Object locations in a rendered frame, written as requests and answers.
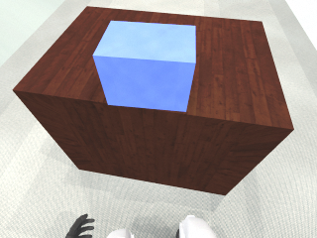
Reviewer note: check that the robot left hand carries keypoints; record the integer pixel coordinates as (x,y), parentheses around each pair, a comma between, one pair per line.
(76,228)

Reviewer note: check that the carton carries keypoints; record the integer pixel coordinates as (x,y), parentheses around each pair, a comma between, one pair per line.
(147,65)

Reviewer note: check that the right robot thigh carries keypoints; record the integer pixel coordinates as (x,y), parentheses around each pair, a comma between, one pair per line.
(193,227)

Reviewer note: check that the pedestal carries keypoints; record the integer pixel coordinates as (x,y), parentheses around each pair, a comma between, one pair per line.
(236,112)

